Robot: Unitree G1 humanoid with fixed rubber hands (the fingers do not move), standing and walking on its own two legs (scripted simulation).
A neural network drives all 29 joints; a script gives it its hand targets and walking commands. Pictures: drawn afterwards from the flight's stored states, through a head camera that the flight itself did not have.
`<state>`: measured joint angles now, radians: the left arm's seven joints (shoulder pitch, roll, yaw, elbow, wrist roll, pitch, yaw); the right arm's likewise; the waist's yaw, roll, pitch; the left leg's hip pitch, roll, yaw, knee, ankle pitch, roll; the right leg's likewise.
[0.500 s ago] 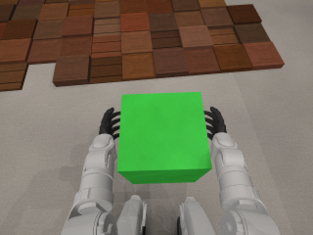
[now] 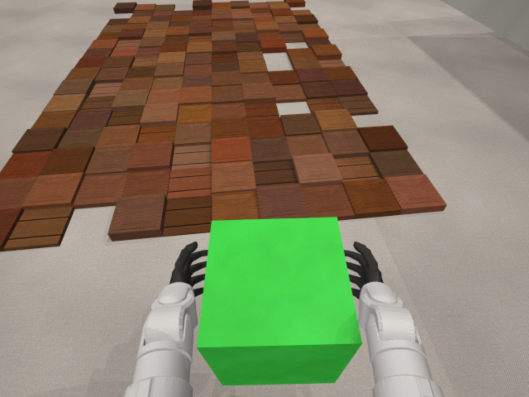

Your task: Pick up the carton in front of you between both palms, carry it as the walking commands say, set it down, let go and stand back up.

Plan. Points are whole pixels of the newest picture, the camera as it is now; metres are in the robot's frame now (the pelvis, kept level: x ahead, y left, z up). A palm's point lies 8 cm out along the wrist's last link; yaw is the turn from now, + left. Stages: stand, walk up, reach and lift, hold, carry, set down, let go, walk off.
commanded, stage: reach and lift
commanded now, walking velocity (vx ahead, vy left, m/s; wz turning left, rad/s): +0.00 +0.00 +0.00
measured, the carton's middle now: (276, 306) +0.30 +0.00 -0.06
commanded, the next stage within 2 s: hold in 1.10 s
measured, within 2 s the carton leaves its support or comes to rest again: neither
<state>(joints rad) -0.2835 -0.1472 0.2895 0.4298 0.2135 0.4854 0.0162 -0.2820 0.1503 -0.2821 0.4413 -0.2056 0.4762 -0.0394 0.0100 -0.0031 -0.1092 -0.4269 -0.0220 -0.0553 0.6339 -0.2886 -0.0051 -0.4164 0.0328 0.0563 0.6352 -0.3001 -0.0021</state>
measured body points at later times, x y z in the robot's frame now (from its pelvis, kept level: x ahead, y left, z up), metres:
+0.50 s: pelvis -0.01 +0.00 +0.01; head -0.03 +0.00 +0.46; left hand +0.30 +0.16 +0.04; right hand +0.30 -0.15 +0.03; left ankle +0.02 +0.12 -0.72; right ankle +0.01 -0.12 -0.72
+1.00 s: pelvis +0.01 +0.00 +0.02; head -0.02 +0.00 +0.47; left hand +0.31 +0.15 +0.05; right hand +0.31 -0.15 +0.04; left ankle +0.02 +0.12 -0.72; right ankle +0.01 -0.12 -0.72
